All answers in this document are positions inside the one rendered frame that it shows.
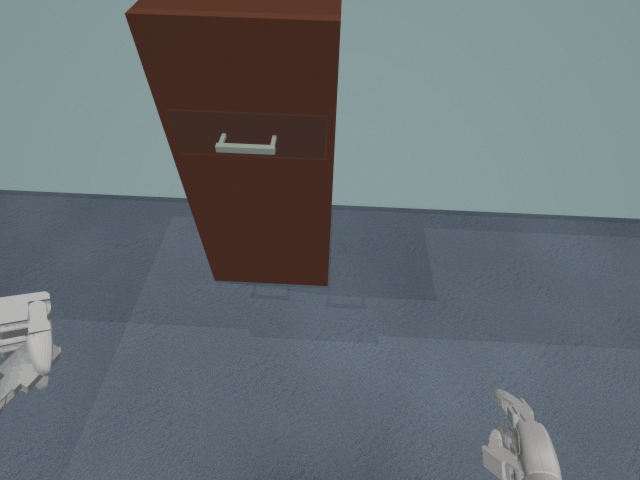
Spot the drawer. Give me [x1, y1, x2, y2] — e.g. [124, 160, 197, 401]
[168, 109, 328, 159]

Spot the robot right hand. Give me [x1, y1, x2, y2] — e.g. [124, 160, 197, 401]
[482, 389, 562, 480]

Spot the robot left hand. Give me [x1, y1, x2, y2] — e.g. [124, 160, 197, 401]
[0, 291, 61, 414]

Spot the cabinet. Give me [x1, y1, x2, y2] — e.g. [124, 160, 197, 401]
[125, 0, 342, 286]

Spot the handle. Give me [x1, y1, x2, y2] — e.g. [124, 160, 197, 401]
[215, 133, 277, 155]

